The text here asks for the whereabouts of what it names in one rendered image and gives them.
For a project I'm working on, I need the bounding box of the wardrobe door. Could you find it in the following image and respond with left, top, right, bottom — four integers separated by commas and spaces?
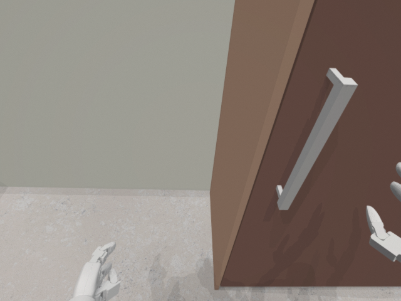
221, 0, 401, 287

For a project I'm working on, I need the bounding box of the handle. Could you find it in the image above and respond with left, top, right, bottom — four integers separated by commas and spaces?
276, 68, 358, 210

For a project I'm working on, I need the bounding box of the robot left hand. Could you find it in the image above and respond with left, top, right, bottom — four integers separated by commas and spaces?
72, 241, 121, 301

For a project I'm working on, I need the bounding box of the robot right hand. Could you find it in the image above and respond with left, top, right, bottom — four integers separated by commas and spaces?
366, 162, 401, 262

